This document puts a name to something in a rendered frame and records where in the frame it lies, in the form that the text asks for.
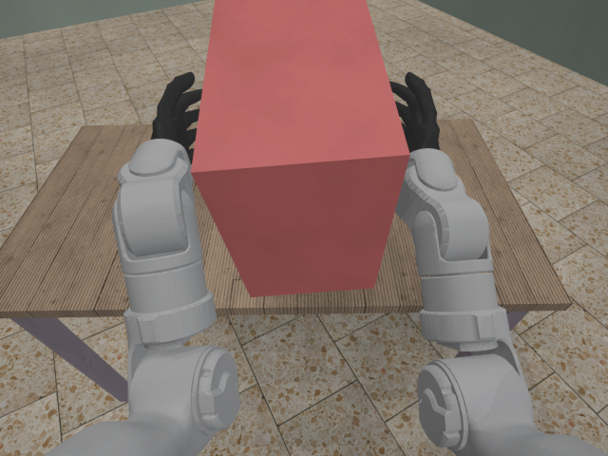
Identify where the right robot forearm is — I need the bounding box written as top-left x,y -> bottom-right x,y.
395,148 -> 534,421

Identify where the table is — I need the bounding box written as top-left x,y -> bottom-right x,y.
0,119 -> 573,402

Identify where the robot left upper arm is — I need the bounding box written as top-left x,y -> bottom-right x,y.
43,345 -> 240,456

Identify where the robot right upper arm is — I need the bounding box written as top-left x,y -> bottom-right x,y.
417,353 -> 608,456

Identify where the right robot hand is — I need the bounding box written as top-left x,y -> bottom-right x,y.
389,72 -> 440,153

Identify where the left robot hand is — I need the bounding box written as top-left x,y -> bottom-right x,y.
151,72 -> 202,164

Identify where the left robot forearm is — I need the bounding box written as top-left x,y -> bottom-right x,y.
112,139 -> 217,412

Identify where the carton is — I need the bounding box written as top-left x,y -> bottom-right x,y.
191,0 -> 410,297

